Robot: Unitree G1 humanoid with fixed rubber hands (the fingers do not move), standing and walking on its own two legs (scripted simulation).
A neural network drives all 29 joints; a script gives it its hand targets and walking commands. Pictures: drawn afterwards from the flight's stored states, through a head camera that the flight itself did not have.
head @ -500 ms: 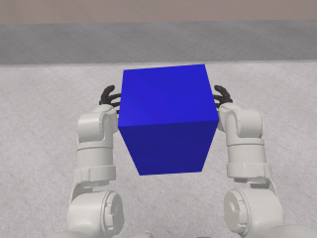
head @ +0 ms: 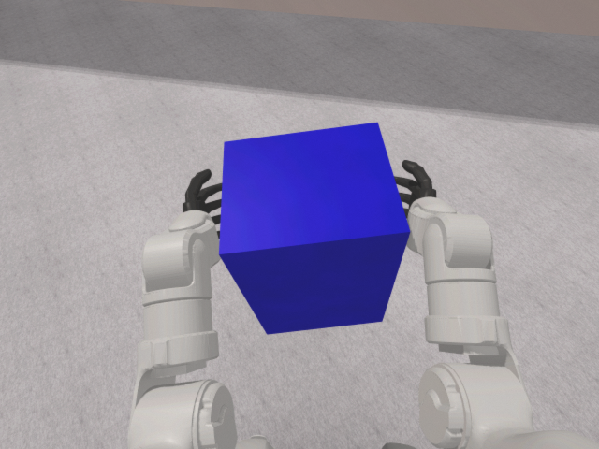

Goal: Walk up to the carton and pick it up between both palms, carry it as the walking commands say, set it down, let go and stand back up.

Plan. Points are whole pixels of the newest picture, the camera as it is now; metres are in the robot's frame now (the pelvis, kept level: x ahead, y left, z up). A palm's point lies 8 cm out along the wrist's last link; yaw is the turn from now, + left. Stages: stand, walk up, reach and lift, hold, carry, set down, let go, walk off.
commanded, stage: carry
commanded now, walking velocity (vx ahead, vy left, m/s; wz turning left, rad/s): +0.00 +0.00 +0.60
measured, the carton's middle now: (314, 244) +0.37 -0.01 +0.04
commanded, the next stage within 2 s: none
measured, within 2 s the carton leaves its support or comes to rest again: neither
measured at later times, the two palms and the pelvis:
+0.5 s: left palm (29, 271) +0.32 +0.35 +0.10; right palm (253, 208) +0.39 +0.07 +0.11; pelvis +0.01 +0.11 +0.00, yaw +15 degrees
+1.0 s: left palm out of the picture +0.24 +0.49 +0.11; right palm (131, 235) +0.36 +0.23 +0.10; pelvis -0.02 +0.21 +0.01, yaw +24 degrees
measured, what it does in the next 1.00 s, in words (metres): steps to the left, turning left: right foot, then left foot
